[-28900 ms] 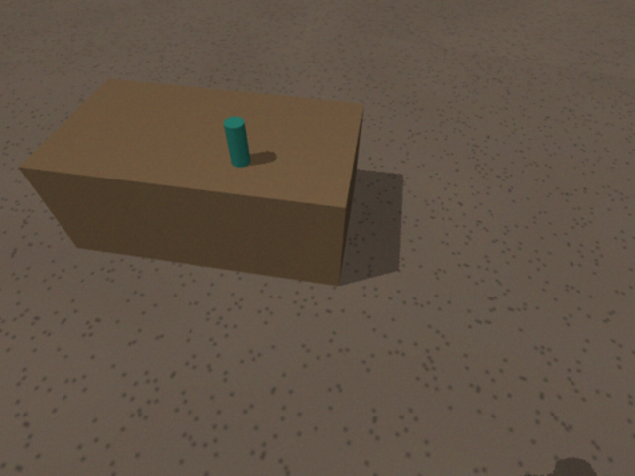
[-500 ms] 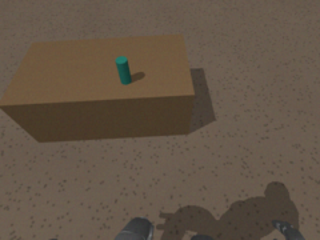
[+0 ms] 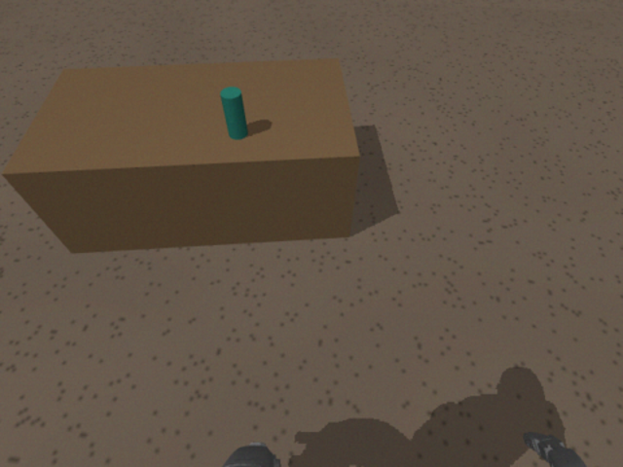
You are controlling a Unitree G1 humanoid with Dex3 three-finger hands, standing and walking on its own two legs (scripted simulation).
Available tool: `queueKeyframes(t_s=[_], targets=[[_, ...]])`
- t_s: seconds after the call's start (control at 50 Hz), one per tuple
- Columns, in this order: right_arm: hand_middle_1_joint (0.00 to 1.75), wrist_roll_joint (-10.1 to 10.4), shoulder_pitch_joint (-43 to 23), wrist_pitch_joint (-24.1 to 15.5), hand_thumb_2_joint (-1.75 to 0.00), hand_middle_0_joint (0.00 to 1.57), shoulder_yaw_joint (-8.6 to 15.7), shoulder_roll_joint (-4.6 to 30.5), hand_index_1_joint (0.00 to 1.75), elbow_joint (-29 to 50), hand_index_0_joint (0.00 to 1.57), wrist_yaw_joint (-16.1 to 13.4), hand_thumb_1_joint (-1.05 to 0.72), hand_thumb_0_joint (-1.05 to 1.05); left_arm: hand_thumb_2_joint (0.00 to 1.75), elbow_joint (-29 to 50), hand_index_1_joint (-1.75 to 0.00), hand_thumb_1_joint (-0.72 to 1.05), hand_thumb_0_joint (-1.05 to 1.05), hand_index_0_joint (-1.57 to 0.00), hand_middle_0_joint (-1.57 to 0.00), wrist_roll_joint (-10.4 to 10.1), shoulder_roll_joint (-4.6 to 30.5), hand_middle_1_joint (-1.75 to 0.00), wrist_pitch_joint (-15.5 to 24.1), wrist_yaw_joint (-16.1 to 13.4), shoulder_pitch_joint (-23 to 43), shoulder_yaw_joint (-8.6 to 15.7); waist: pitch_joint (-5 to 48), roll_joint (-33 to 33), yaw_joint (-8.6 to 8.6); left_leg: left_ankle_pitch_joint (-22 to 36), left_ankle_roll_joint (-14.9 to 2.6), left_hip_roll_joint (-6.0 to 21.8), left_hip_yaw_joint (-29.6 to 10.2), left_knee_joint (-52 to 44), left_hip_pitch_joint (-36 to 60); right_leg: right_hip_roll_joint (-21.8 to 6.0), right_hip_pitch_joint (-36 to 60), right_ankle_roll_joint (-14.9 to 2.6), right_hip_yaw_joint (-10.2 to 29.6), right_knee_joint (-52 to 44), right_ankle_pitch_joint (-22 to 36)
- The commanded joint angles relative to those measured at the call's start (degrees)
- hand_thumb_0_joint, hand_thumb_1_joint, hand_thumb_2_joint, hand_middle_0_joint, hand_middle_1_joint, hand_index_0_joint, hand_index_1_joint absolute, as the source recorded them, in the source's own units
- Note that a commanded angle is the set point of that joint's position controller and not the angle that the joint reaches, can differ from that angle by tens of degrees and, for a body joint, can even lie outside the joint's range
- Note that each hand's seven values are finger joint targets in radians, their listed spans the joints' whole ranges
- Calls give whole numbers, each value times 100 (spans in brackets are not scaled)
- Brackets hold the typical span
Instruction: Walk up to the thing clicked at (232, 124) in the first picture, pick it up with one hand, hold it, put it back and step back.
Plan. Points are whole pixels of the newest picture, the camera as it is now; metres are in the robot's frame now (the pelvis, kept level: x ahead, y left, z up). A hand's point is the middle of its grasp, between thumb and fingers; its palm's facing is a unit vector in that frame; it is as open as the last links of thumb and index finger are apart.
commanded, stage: step back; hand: left
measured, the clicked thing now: (234, 114) +1.10 +0.26 -0.26
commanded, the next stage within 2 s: stand in 0.94 s
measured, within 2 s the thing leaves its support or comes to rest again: neither
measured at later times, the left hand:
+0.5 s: hand out of the picture +0.06 +0.28 -0.14, palm faces +0.02 -0.92 -0.39, open 7.4 cm
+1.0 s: hand out of the picture +0.10 +0.28 -0.14, palm faces +0.06 -0.93 -0.35, open 7.4 cm
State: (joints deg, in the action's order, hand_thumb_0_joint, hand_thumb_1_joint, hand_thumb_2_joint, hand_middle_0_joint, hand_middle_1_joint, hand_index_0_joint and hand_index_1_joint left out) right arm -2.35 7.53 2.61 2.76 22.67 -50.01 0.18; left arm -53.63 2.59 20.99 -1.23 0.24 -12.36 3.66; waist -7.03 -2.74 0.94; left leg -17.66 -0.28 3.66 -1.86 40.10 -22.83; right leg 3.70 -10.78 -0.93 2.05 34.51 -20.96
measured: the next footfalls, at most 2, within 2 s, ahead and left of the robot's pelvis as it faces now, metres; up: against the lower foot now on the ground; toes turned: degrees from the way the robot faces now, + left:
none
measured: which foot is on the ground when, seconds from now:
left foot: down 0.00-1.00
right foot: down 0.00-1.00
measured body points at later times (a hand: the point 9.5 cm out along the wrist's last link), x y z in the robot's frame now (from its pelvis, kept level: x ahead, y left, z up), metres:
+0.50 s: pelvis -0.02 +0.01 +0.01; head -0.01 +0.01 +0.46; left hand +0.06 +0.33 -0.11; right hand +0.06 -0.30 -0.12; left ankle -0.01 +0.13 -0.72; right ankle +0.00 -0.12 -0.72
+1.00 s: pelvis +0.03 +0.01 +0.02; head +0.04 +0.02 +0.47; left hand +0.10 +0.33 -0.11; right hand +0.16 -0.28 -0.10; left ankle +0.01 +0.13 -0.72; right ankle +0.00 -0.12 -0.72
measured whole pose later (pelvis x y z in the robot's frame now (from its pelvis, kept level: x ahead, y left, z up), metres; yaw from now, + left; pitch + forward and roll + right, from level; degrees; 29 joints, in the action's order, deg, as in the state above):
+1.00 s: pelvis +0.03 +0.01 +0.02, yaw +3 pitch -2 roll +0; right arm -0.7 3.6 -0.7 1.2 19.4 -61.0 0.2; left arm -61.7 0.3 20.8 0.8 -0.5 -4.9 0.9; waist -4.1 0.5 1.1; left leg -16.0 -0.2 -0.1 -0.5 28.5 -10.3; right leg -1.4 -7.3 1.1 -1.0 26.9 -17.4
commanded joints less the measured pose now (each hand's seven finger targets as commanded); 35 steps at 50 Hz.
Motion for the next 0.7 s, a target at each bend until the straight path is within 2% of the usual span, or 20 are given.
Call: queueKeyframes(t_s=[0.0,0.04,0.12,0.18,0.2,0.22,0.24,0.26,0.28,0.36,0.42,0.44,0.48,0.5,0.52,0.58,0.62,0.64,0.66,0.68], targets=[[30,118,-126,-170,-90,20,330,1137,30,243,20,-104,-90,0,90,604,-30,90,0,-20,-20,30,1832,-30,321,-85,627,457,-119,759,27,-1123,69,-287,-863,1181,65,-2258,-1566,-1183,2701,-2072,-1824],[30,180,2,-249,-90,20,247,934,30,39,20,-76,-90,0,90,499,-30,90,0,-20,-20,-8,1469,-30,380,-109,629,349,67,750,-35,-631,49,-579,-674,1021,-233,-1584,-686,-821,1645,-1706,-270],[30,106,-8,-352,-90,20,220,941,30,3,20,-11,-90,0,90,377,-30,90,0,-20,-20,22,1554,-30,385,-55,255,387,231,1180,233,-919,86,-488,-258,51,-93,-1625,-102,-820,1487,-1650,-456],[30,83,324,-456,-90,20,272,832,30,-219,20,-8,-90,0,90,376,-30,90,0,-20,-20,-46,1520,-30,272,-21,457,279,360,1098,-32,-211,11,-565,198,-1500,1143,-1470,-534,-690,1053,-1180,-73],[30,52,359,-488,-90,20,328,883,30,-283,20,-28,-90,0,90,375,-30,90,0,-20,-20,-52,1343,-30,252,-6,401,186,454,931,-70,89,-77,-526,-23,-1768,1659,-1274,-756,-535,810,-894,207],[30,-7,515,-523,-90,20,398,1072,30,-306,20,-51,-90,0,90,412,-30,90,0,-20,-20,-70,1090,-30,253,8,380,92,694,362,-177,-241,-275,89,-989,-2005,2226,-994,-1325,-333,513,-304,294],[30,1,463,-551,-90,20,401,1374,30,-307,20,-55,-90,0,90,349,-30,90,0,-20,-20,-180,934,-30,234,21,495,64,728,-440,-148,-1591,-757,967,-2457,-2502,1868,-393,-1605,-83,-6,510,-614],[30,18,509,-549,-90,20,466,1629,30,-292,20,-30,-90,0,90,304,-30,90,0,-20,-20,-141,1318,-30,233,-20,594,189,568,-312,-232,-2106,-1227,1445,-2857,-2704,1247,-493,-1353,-75,12,1143,-1133],[30,3,385,-570,-90,20,429,1506,30,-258,20,-27,-90,0,90,277,-30,90,0,-20,-20,-137,1325,-30,247,-11,532,193,362,-143,-134,-1849,-1278,1393,-2731,-2690,1062,-572,-1334,-76,199,1346,-1063],[30,2,206,-571,-90,20,364,1283,30,-285,20,-35,-90,0,90,101,-30,90,0,-20,-20,-171,1140,-30,322,23,372,166,437,-754,-75,-79,-900,864,-1691,-2298,1069,-573,-891,-52,-46,424,-615],[30,98,-59,-443,-90,20,301,1101,30,-205,20,-19,-90,0,90,-141,-30,90,0,-20,-20,-123,1008,-30,382,-29,78,176,664,-570,171,421,-541,486,-959,-1663,477,-309,520,-65,-413,-1199,490],[30,155,-149,-424,-90,20,218,879,30,-157,20,-21,-90,0,90,-217,-30,90,0,-20,-20,-77,1146,-30,407,-68,-10,224,790,-234,274,429,-319,293,-798,-1289,19,-447,1123,-102,-110,-1220,819],[30,158,-165,-389,-90,20,175,693,30,-153,20,-52,-90,0,90,-204,-30,90,0,-20,-20,-35,1832,-30,451,-89,24,336,537,1095,295,-1090,-21,-604,-262,114,-533,-2056,616,-871,2110,-2017,-1023],[30,102,100,-408,-90,20,214,840,30,-283,20,-70,-90,0,90,-21,-30,90,0,-20,-20,-25,1836,-30,458,-69,490,341,347,1021,107,-1279,41,-338,-223,384,-311,-2472,201,-1218,2332,-1908,-748],[30,106,204,-428,-90,20,222,916,30,-359,20,-58,-90,0,90,60,-30,90,0,-20,-20,-77,1656,-30,462,-78,642,304,271,812,49,-1210,39,-267,-282,407,-218,-2395,64,-1248,2083,-1740,-67],[30,108,487,-529,-90,20,201,759,30,-596,20,-38,-90,0,90,62,-30,90,0,-20,-20,-99,1455,-30,441,-70,997,192,608,975,-221,89,-31,-211,-38,-1164,861,-1789,-205,-688,861,-1152,1434],[30,29,502,-562,-90,20,285,930,30,-650,20,-66,-90,0,90,98,-30,90,0,-20,-20,-145,1181,-30,372,-28,962,72,804,581,-216,1143,-206,165,-647,-1815,1707,-1197,-628,-233,222,-467,1770],[30,25,229,-596,-90,20,270,1096,30,-589,20,-71,-90,0,90,43,-30,90,0,-20,-20,-219,990,-30,328,-12,853,14,790,51,-41,860,-440,701,-1443,-2124,1461,-748,-676,-30,-44,-225,974],[30,68,-65,-570,-90,20,277,1287,30,-565,20,-44,-90,0,90,-81,-30,90,0,-20,-20,-239,1131,-30,297,-28,829,78,611,-21,70,397,-787,967,-1554,-2082,872,-577,-268,-10,-181,-284,-108],[30,63,-174,-552,-90,20,264,1238,30,-590,20,-33,-90,0,90,-132,-30,90,0,-20,-20,-190,1129,-30,313,-40,883,63,535,49,60,520,-766,958,-1484,-2075,733,-620,-56,-54,-132,-516,-82]])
